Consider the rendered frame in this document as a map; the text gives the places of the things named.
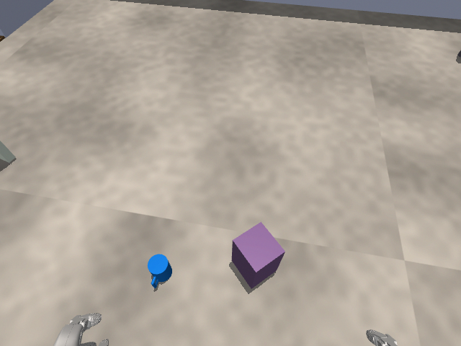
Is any right robot hand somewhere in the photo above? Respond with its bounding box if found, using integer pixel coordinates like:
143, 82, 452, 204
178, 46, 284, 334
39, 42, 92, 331
366, 329, 397, 346

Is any left robot hand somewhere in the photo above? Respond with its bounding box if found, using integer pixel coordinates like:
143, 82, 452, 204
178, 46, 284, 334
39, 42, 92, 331
53, 314, 109, 346

